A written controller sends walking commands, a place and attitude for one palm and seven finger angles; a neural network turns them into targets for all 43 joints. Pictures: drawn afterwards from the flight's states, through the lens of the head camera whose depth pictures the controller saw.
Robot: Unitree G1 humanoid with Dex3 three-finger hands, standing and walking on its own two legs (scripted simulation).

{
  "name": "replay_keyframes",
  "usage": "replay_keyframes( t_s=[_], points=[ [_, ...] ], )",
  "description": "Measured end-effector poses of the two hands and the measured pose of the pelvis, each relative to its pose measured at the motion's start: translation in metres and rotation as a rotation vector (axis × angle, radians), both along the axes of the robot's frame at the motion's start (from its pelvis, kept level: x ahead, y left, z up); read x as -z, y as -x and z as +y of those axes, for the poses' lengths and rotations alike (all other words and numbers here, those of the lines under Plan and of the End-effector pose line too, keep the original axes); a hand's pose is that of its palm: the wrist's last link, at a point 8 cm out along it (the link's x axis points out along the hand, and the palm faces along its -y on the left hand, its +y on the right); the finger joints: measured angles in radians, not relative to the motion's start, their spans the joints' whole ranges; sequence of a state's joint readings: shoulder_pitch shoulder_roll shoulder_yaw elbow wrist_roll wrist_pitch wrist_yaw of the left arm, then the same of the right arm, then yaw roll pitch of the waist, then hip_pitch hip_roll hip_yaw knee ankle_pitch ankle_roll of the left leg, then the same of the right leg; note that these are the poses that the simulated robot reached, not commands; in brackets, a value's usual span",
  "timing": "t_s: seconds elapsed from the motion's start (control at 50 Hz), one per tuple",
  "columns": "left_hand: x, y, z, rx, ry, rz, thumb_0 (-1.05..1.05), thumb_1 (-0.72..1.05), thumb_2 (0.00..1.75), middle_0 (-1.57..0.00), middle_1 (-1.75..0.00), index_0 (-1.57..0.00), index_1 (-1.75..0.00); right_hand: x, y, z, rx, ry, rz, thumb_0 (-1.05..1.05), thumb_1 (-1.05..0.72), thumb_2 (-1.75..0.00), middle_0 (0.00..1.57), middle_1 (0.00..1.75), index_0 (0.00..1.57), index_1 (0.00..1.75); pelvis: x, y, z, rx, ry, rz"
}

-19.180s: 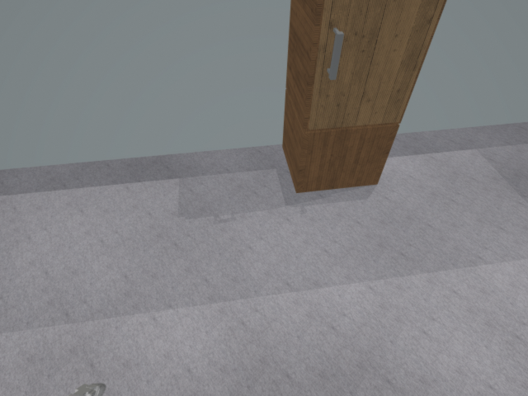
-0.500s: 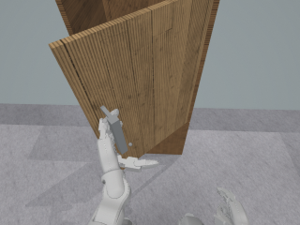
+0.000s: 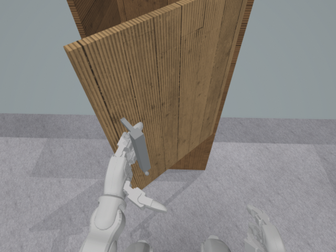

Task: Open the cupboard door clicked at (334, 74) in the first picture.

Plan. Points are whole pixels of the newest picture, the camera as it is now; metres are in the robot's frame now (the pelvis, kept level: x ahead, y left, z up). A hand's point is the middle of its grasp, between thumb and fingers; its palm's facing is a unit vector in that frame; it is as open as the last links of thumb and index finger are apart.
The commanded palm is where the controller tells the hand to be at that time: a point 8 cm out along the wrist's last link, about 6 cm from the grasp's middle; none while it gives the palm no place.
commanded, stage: slide the hand sideways off the handle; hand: left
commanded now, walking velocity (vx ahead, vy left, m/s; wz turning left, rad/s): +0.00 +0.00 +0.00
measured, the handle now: (136, 146) +0.34 +0.10 +0.06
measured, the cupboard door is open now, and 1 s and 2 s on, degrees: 42 42 42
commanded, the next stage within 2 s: draw the hand back to the body in 0.80 s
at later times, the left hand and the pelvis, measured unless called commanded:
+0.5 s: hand (120, 197) +0.23 +0.11 +0.06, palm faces -0.03 -1.00 -0.04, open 16.3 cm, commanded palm +0.19 +0.17 +0.06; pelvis +0.02 -0.01 -0.01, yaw +1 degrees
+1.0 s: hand (102, 213) +0.19 +0.14 +0.06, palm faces -0.04 -1.00 -0.06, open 16.3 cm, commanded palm +0.16 +0.20 +0.07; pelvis +0.00 -0.01 -0.02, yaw +1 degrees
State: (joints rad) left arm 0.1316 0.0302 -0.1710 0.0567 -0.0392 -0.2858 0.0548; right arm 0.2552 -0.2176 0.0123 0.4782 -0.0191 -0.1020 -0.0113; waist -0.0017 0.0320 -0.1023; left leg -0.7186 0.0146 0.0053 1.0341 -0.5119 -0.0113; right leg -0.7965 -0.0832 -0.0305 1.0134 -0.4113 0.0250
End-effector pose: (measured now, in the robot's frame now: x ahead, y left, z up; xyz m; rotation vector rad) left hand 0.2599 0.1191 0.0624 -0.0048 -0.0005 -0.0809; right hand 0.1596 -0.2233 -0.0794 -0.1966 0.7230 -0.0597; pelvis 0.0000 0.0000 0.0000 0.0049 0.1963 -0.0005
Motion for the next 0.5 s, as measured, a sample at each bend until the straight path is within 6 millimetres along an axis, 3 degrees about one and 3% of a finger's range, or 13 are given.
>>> replay_keyframes(
  t_s=[0.5],
  points=[
    [0.002, 0.053, 0.048, -0.052, -0.045, 0.039, -0.01, -0.49, 0.30, -0.16, -0.31, -0.15, -0.30, 0.001, -0.045, -0.002, -0.020, 0.010, -0.070, 0.01, -0.91, -0.90, 0.20, 0.30, 0.21, 0.30, 0.014, -0.020, -0.008, -0.016, 0.016, 0.038]
  ],
)
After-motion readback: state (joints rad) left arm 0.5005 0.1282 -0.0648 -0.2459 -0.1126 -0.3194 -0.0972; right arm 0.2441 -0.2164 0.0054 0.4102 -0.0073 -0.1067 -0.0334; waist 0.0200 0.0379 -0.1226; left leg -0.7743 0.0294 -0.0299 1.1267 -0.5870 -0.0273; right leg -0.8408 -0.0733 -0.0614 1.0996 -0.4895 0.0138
